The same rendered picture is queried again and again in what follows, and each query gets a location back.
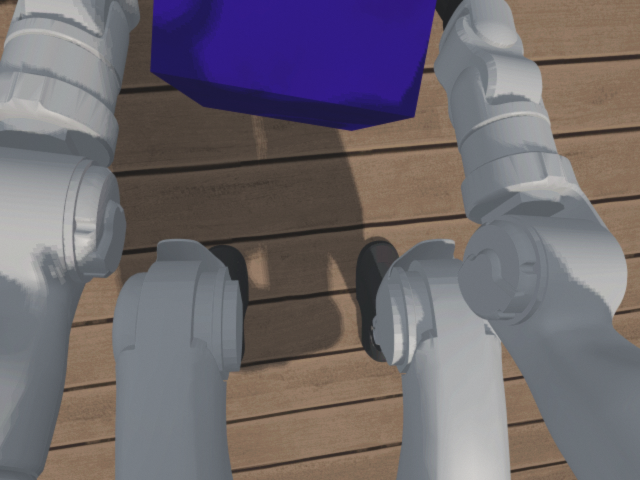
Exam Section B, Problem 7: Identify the robot right hand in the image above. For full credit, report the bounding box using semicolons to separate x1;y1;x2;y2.
435;0;463;31

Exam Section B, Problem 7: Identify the left robot upper arm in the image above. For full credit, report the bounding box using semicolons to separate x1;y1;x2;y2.
0;147;126;480

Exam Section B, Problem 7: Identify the left robot forearm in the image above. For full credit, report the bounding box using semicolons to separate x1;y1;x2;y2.
0;0;140;168

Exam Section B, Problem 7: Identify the right robot forearm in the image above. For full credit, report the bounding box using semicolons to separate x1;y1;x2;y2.
434;0;610;232

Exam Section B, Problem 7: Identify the left robot shin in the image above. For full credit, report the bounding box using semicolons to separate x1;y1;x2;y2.
112;239;231;362

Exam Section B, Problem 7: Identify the right robot shin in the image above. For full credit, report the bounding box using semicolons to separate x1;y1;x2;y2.
373;239;501;356

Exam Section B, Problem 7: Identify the right robot upper arm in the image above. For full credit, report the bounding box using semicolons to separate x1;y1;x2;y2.
457;215;640;480

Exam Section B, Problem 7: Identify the robot shin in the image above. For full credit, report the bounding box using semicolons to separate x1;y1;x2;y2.
373;239;501;356
112;239;231;362

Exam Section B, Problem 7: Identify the carton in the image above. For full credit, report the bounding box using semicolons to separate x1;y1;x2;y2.
150;0;437;131

